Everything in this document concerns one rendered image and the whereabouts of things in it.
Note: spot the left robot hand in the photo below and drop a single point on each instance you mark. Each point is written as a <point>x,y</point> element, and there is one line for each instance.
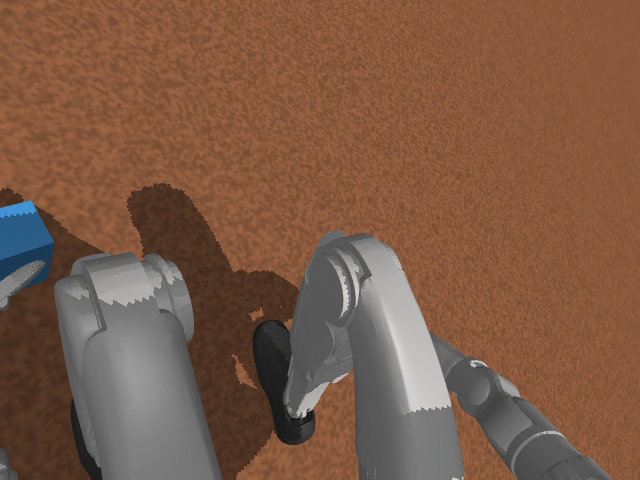
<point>17,280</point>

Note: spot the right robot foot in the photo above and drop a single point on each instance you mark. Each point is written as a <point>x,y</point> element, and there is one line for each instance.
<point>272,355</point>

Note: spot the left robot foot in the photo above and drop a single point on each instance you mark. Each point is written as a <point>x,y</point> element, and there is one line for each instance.
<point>87,461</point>

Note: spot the carton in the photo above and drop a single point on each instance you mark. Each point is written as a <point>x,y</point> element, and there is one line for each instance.
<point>24,238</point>

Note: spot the right robot hand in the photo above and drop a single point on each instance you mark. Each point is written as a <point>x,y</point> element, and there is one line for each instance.
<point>448,356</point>

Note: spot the left robot arm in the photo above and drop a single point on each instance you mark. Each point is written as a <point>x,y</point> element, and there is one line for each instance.
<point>5,472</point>

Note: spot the right robot arm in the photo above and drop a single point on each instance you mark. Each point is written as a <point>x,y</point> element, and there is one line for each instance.
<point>528,443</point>

